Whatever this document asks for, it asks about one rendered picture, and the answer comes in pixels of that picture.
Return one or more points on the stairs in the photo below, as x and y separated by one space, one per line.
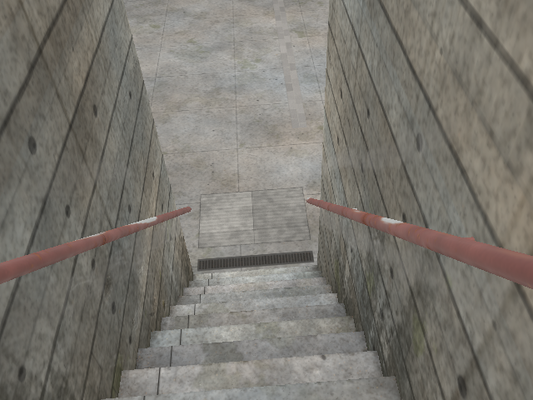
266 334

